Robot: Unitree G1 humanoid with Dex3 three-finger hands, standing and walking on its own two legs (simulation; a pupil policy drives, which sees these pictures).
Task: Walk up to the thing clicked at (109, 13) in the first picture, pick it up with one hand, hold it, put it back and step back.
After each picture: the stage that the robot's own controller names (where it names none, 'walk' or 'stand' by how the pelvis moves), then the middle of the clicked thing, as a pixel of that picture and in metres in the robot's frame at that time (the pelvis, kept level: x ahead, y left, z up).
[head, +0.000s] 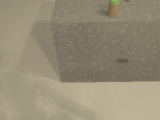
stand; (113, 7) +1.00 -0.18 -0.03
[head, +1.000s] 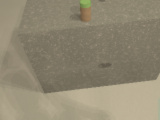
walk; (85, 10) +0.89 +0.04 +0.00
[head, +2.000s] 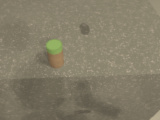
walk; (55, 54) +0.50 +0.18 -0.01
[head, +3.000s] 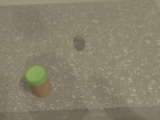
stand; (39, 82) +0.36 +0.19 +0.00
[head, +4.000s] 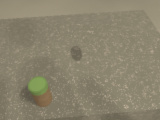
stand; (41, 92) +0.35 +0.19 -0.03
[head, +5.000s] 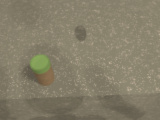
stand; (43, 70) +0.40 +0.18 -0.01
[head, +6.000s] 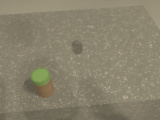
stand; (43, 83) +0.39 +0.18 -0.03
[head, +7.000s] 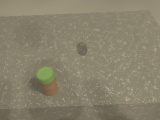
stand; (47, 81) +0.40 +0.17 -0.03
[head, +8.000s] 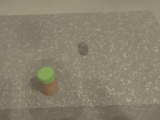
stand; (48, 81) +0.40 +0.17 -0.03
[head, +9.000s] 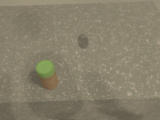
rise first; (47, 75) +0.41 +0.17 -0.03
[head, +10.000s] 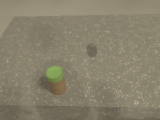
rise first; (56, 80) +0.40 +0.16 -0.03
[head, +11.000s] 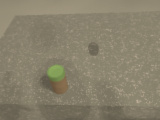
go down; (58, 79) +0.41 +0.15 -0.03
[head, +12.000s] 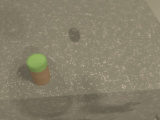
go down; (39, 70) +0.43 +0.15 +0.00
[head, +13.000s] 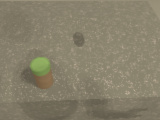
go down; (42, 73) +0.41 +0.15 +0.00
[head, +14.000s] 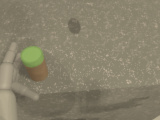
close in; (35, 64) +0.41 +0.16 +0.04
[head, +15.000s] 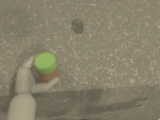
close; (48, 71) +0.39 +0.12 +0.04
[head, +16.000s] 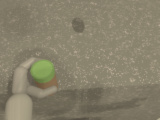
lift; (45, 78) +0.36 +0.13 +0.04
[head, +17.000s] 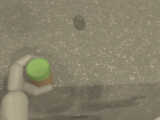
lift; (41, 77) +0.36 +0.14 +0.04
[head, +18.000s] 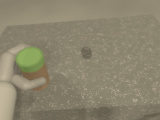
lift; (34, 70) +0.31 +0.15 +0.19
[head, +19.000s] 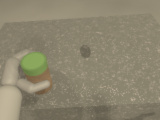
hold; (38, 74) +0.32 +0.15 +0.15
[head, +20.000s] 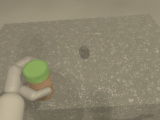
hold; (39, 81) +0.31 +0.15 +0.13
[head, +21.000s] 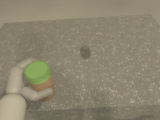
hold; (41, 82) +0.31 +0.15 +0.12
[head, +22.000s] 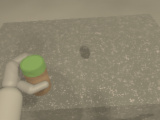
crouch; (37, 76) +0.33 +0.16 +0.13
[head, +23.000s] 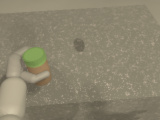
lower; (38, 67) +0.38 +0.16 +0.10
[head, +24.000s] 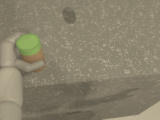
lower; (32, 54) +0.44 +0.15 +0.06
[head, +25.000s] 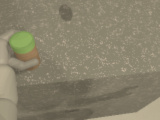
lower; (26, 52) +0.44 +0.16 +0.06
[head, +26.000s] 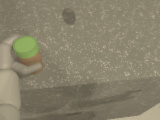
lower; (30, 56) +0.43 +0.15 +0.05
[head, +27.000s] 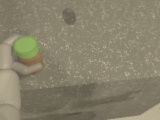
lower; (30, 56) +0.43 +0.15 +0.05
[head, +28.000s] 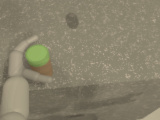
open; (40, 63) +0.41 +0.13 +0.04
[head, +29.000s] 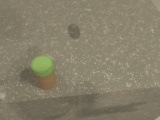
sink last; (44, 73) +0.39 +0.13 +0.03
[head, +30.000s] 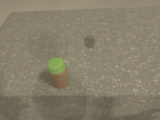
stand; (58, 73) +0.42 +0.14 +0.02
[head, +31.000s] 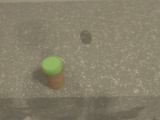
stand; (54, 73) +0.40 +0.13 +0.03
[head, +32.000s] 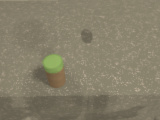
stand; (55, 71) +0.40 +0.13 +0.04
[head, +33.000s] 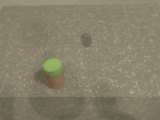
stand; (54, 74) +0.40 +0.14 +0.00
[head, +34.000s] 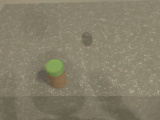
walk; (56, 74) +0.41 +0.14 -0.03
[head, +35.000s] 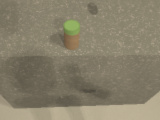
walk; (71, 35) +0.57 +0.07 -0.01
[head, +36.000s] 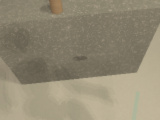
walk; (55, 1) +0.84 +0.20 +0.00
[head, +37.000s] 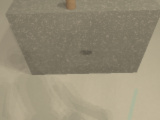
stand; out of the picture +1.04 +0.11 -0.01
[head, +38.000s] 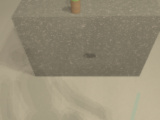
stand; (75, 3) +1.03 +0.08 -0.03
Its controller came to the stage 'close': yes
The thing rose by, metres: 0.17
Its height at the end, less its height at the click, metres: +0.00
